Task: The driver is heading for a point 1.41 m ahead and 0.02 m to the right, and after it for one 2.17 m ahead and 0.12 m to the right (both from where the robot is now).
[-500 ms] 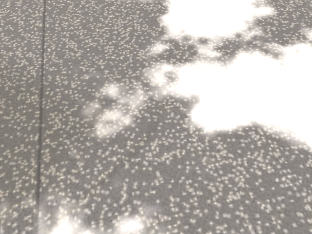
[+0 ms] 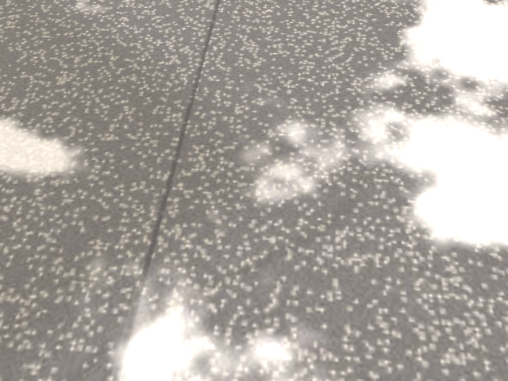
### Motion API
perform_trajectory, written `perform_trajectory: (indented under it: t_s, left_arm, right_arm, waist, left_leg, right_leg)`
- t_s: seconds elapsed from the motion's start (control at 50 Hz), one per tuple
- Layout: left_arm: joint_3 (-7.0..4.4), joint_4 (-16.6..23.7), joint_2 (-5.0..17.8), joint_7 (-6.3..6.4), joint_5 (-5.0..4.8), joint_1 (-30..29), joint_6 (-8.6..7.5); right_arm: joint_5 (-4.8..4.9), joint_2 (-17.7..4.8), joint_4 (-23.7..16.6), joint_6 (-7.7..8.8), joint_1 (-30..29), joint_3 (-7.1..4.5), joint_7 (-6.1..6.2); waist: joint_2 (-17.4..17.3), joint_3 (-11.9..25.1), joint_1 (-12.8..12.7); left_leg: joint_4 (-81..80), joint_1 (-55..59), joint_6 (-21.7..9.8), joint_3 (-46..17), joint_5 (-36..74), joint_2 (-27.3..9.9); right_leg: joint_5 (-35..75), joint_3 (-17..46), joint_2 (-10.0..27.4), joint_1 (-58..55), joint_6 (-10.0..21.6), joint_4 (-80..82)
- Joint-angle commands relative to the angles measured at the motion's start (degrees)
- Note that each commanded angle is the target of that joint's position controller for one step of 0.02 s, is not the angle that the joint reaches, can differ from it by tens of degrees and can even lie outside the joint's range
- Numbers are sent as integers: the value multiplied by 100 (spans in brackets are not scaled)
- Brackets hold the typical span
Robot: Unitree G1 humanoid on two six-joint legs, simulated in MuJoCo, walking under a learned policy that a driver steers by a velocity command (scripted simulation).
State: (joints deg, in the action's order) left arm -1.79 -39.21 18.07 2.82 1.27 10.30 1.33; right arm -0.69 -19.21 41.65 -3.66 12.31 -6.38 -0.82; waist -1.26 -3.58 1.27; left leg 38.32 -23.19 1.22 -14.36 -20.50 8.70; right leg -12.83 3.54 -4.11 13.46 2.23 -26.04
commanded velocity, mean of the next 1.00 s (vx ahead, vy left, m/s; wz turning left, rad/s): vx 0.01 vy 0.00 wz -0.01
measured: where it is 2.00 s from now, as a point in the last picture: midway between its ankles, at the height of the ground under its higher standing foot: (300, 326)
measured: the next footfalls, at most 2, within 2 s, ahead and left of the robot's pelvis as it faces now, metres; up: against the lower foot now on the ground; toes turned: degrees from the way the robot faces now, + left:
left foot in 0.38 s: +0.01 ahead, +0.12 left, +0.00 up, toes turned +17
right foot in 0.88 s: +0.03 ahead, -0.08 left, +0.00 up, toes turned -6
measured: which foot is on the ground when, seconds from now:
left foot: up 0.00-0.36, down 0.38-0.88, up 0.90-1.00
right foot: down 0.00-0.40, up 0.42-0.86, down 0.88-1.00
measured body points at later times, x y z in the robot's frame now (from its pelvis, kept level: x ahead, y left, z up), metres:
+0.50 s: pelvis +0.00 +0.03 +0.00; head +0.02 +0.07 +0.45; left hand -0.04 +0.31 -0.14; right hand +0.25 -0.14 -0.09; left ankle -0.03 +0.11 -0.74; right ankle +0.01 -0.11 -0.70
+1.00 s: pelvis +0.00 -0.01 -0.01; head +0.03 -0.04 +0.44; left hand +0.14 +0.27 -0.09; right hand +0.09 -0.30 -0.13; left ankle -0.02 +0.13 -0.68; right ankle -0.01 -0.08 -0.74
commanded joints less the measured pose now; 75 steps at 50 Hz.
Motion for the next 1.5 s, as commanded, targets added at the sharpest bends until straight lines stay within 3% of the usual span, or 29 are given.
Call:
perform_trajectory:
  t_s: [0.02, 0.08, 0.2, 0.32, 0.36, 0.38, 0.4, 0.42, 0.44, 0.46, 0.48, 0.54, 0.66, 0.84, 0.88, 0.9, 0.92, 0.94, 0.98, 1.02, 1.08, 1.2, 1.32, 1.38, 1.42, 1.44, 1.46, 1.48, 1.5]
  left_arm:
    - [-134, 506, 641, 0, 75, -339, -83]
    - [-78, 539, 483, 14, 54, -371, -113]
    - [-227, 265, 709, -41, 62, 629, -103]
    - [-306, 101, 861, -219, 11, 485, -129]
    - [-305, 30, 860, -232, -104, 392, -79]
    - [-288, -25, 795, -232, -147, 510, -62]
    - [-156, 150, 328, -253, -58, 744, -31]
    - [-51, 249, 68, -218, -17, 624, 91]
    - [-86, 98, 280, -220, -39, 515, 181]
    - [-51, -40, 152, -273, -129, 549, 202]
    - [-86, -211, 245, -297, -144, 676, 190]
    - [-283, -467, 642, -353, -51, 1033, 181]
    - [-309, -224, 341, -458, -60, 509, 299]
    - [-315, 277, 206, -621, -123, 290, 308]
    - [-376, 188, 328, -558, -31, 724, 212]
    - [-550, 173, 1081, -442, 48, 1004, 120]
    - [-720, 208, 1689, -434, -66, 1246, 91]
    - [-706, 205, 1474, -425, -137, 1383, 92]
    - [-575, 270, 1016, -381, -106, 732, 198]
    - [-477, 359, 838, -390, -101, 483, 160]
    - [-507, 230, 965, -429, -89, 825, -50]
    - [-445, 81, 883, -401, -73, 1193, -293]
    - [-404, -2, 974, -401, -50, 1268, -500]
    - [-383, -140, 1006, -358, -5, 1212, -562]
    - [-349, -237, 1017, -334, 32, 1030, -592]
    - [-298, -248, 882, -313, 89, 945, -594]
    - [-174, 35, 590, -299, 21, 834, -644]
    - [-77, 226, 276, -330, 91, 687, -707]
    - [-71, 277, 488, -339, 206, 214, -734]
  right_arm:
    - [-119, -838, -361, 65, 6, -220, -10]
    - [-36, -617, -222, -58, 353, -128, -208]
    - [19, -367, -669, -126, -594, 60, -319]
    - [82, -187, -721, -94, -543, 177, -207]
    - [-8, -145, -614, -25, -252, 198, -141]
    - [-115, -315, -540, 55, -29, 179, -82]
    - [-189, -815, -582, 151, 194, 111, -15]
    - [-1, -1018, -608, 194, 165, 103, 40]
    - [63, -416, -506, 228, 118, 273, 74]
    - [14, 63, -467, 255, -366, 484, 123]
    - [-58, 146, -463, 249, -752, 534, 176]
    - [-36, -382, -346, 213, -565, 373, 301]
    - [-89, -172, -313, 191, -480, 354, 363]
    - [-74, -515, -258, 316, -444, 159, 164]
    - [11, -533, -193, 288, -334, 115, 102]
    - [0, -279, -310, 261, -163, 170, 59]
    - [-102, -63, -766, 156, -709, 272, 120]
    - [-148, -236, -707, 106, -742, 263, 154]
    - [-140, -427, -618, 231, -722, 212, 76]
    - [-272, -588, -493, 269, -651, 149, -22]
    - [-255, -372, -453, 322, -668, 204, -98]
    - [-180, -309, -502, 435, -1068, 267, -94]
    - [-76, -373, -743, 579, -1566, 315, -165]
    - [-58, -462, -824, 593, -1352, 295, -195]
    - [-57, -538, -530, 598, -231, 211, -121]
    - [-76, -753, -111, 638, 1064, 102, -45]
    - [-139, -1355, 37, 672, 2165, -46, 19]
    - [-123, -1361, 87, 704, 1941, -27, -63]
    - [-56, -930, 13, 689, 1291, 68, -146]
  waist:
    - [563, 234, 82]
    - [868, 343, 127]
    - [993, 394, -479]
    - [1291, 569, -335]
    - [1120, 649, -74]
    - [661, 796, 72]
    - [-788, 1168, 11]
    - [-1280, 1210, 108]
    - [-632, 1096, 158]
    - [-644, 642, -97]
    - [-655, 357, -254]
    - [-726, 399, -224]
    - [-601, 101, -50]
    - [-658, 540, -124]
    - [-8, 681, -456]
    - [1538, 622, -484]
    - [1942, 582, -596]
    - [956, 691, -676]
    - [631, 354, -402]
    - [945, 243, -342]
    - [534, 263, -349]
    - [917, 112, -560]
    - [910, -108, -754]
    - [822, -317, -579]
    - [544, 157, 59]
    - [74, 890, 628]
    - [-1087, 1586, 1013]
    - [-1706, 1153, 585]
    - [-752, 494, 390]
  left_leg:
    - [2135, -790, 30, 672, -574, -378]
    - [2936, -958, 122, 1041, -194, -546]
    - [1869, -1175, 250, 1442, -384, -855]
    - [187, 293, -93, 1829, -556, -567]
    - [-1156, 1030, -242, 1857, 290, -471]
    - [-2028, 1845, -341, 1451, 1218, -699]
    - [-2184, 3015, -627, -413, 2638, -2321]
    - [-1951, 2315, -1594, -1024, 4313, -3290]
    - [-1933, 2084, -1734, -373, 4183, -2998]
    - [-2078, 1648, -1522, 193, 3720, -2644]
    - [-2185, 1412, -1229, 619, 3372, -2299]
    - [-1897, 1769, -1201, 1160, 4512, -2191]
    - [-2221, 1813, -1330, 1388, 2324, -2465]
    - [-1323, 1735, -1030, 1999, 2853, -2877]
    - [-183, 1062, -445, 2461, 1851, -2599]
    - [1456, -169, -12, 2888, -133, -1894]
    - [2413, -1399, 239, 2030, -2026, -849]
    - [2971, -1611, 252, 1412, -1793, -1050]
    - [2467, -1688, 117, 1133, -495, -1310]
    - [2297, -1608, 153, 1269, 148, -1191]
    - [1863, -1690, 233, 1242, 590, -1106]
    - [588, -1667, 437, 1336, 1145, -1082]
    - [-339, -1190, 0, 1496, 1223, -1191]
    - [-636, -771, -440, 1663, 852, -1166]
    - [-923, 797, -755, 1950, 642, -686]
    - [-828, 2410, -923, 1768, 309, -605]
    - [-1583, 3771, -1398, -645, -2087, -1875]
    - [-2740, 4096, -1647, -3342, -3255, -2517]
    - [-2672, 3564, -1647, -3316, -2657, -2548]
  right_leg:
    - [435, 1663, 2153, -218, 843, 1305]
    - [2146, 352, 1593, -669, 705, 859]
    - [3219, -59, 1995, -1631, 921, 543]
    - [3588, -439, 1951, -1048, 806, 60]
    - [3240, -617, 1809, -775, 563, -475]
    - [2582, -833, 1664, -249, 261, -1008]
    - [-317, -1153, 1258, 1037, -135, -2270]
    - [-2398, -791, 613, 1324, -279, -2676]
    - [-2231, -301, 841, 988, -311, -2825]
    - [-1918, -149, 836, 818, -314, -2597]
    - [-1573, -94, 749, 672, -335, -2359]
    - [-1294, -274, 374, 942, -389, -3167]
    - [-1077, -470, 615, 1632, -538, -3262]
    - [-1147, -981, 579, 498, -104, -1352]
    - [-74, -621, 507, -514, 112, -60]
    - [1253, 1317, 1674, -1151, 456, 821]
    - [2694, 3090, 2627, -1093, 1482, 835]
    - [2794, 2609, 2513, -1406, 1710, 690]
    - [-1904, 2213, 1701, -947, 1325, 1354]
    - [-2652, 2218, 1336, -821, 1122, 1693]
    - [-2251, 2196, 1180, -931, 1098, 1676]
    - [-1681, 2183, 1089, -771, 1160, 1638]
    - [-1539, 2217, 1504, -776, 1141, 1772]
    - [-895, 1813, 1721, -963, 1052, 1941]
    - [2166, 1004, 1502, -793, 846, 776]
    - [3389, 369, 1125, -197, 685, -1003]
    - [2314, -230, 571, 1323, 323, -3352]
    - [-1103, -52, -167, 3112, 153, -4253]
    - [-600, 336, 181, 3650, 221, -4714]
Keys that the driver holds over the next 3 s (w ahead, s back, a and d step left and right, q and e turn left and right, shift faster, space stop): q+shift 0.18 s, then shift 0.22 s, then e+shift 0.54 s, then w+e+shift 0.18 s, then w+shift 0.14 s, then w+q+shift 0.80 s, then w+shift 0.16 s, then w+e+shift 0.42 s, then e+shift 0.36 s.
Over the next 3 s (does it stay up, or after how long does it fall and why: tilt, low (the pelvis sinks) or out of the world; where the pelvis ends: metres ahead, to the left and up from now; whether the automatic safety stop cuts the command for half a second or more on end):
stays up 1.48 0.14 -0.01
